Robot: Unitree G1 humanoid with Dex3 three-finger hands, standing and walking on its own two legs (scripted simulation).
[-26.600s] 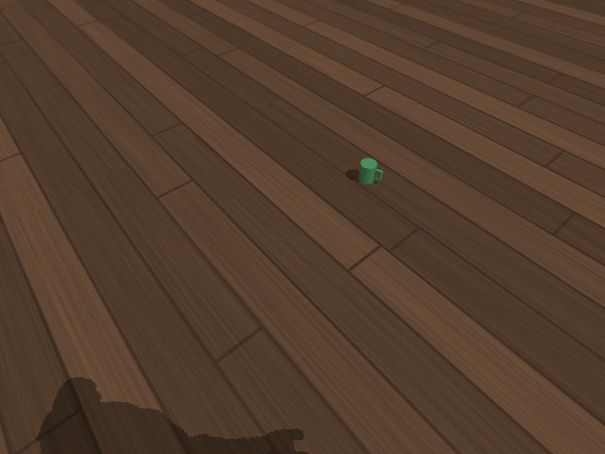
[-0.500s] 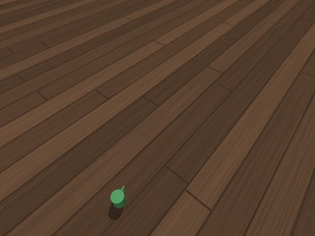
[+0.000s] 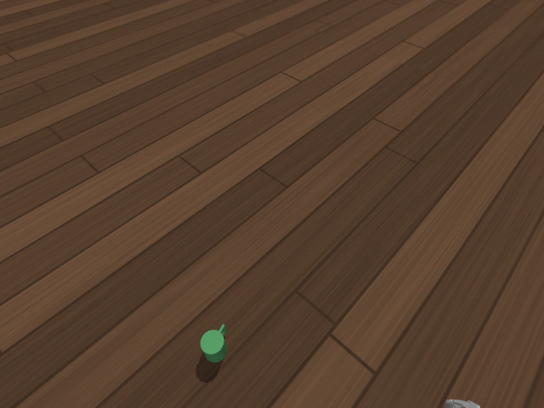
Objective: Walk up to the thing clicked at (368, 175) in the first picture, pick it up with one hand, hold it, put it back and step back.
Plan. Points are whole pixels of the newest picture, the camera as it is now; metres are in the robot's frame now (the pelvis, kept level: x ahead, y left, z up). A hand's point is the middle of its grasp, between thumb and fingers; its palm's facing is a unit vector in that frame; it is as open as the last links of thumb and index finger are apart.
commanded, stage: walk up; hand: left
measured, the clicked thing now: (216, 341) +0.45 +0.20 -0.73
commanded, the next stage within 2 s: none
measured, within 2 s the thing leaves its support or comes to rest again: neither
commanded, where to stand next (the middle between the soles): +0.05 -0.02 m, yaw -1 degrees
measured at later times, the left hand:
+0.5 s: hand out of the picture -0.04 +0.24 -0.15, palm faces +0.02 -0.89 -0.45, open 7.4 cm
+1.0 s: hand out of the picture -0.02 +0.25 -0.16, palm faces +0.05 -0.91 -0.41, open 7.4 cm
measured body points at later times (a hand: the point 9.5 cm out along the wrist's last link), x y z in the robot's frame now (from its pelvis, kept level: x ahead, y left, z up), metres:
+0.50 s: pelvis -0.08 -0.03 -0.02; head -0.01 -0.06 +0.43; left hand -0.04 +0.29 -0.12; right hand +0.04 -0.34 -0.16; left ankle -0.11 +0.11 -0.68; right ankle -0.08 -0.13 -0.74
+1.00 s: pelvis -0.06 -0.02 -0.02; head -0.03 -0.03 +0.43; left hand -0.02 +0.30 -0.13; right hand +0.07 -0.33 -0.14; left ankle -0.10 +0.11 -0.74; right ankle +0.02 -0.14 -0.75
